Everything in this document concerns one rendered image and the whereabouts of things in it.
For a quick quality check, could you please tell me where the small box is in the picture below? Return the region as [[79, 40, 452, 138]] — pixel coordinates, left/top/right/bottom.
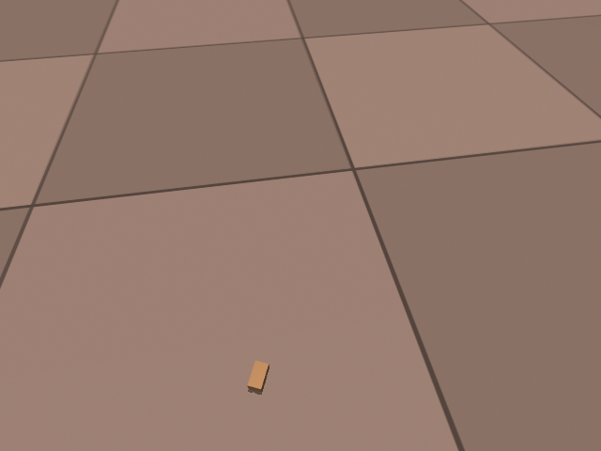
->
[[247, 361, 270, 393]]

